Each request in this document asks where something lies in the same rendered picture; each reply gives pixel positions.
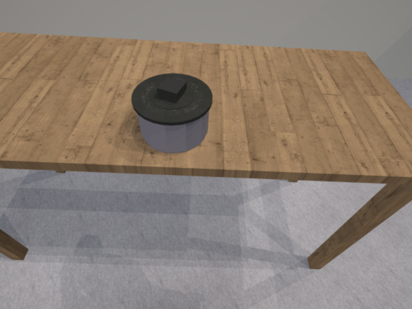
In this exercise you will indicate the lid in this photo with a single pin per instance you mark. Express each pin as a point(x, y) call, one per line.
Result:
point(192, 105)

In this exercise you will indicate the pot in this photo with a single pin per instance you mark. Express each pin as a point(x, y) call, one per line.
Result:
point(174, 139)

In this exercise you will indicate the table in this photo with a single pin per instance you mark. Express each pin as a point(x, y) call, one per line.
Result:
point(277, 113)

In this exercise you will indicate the knob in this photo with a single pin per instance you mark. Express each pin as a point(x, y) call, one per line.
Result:
point(171, 88)

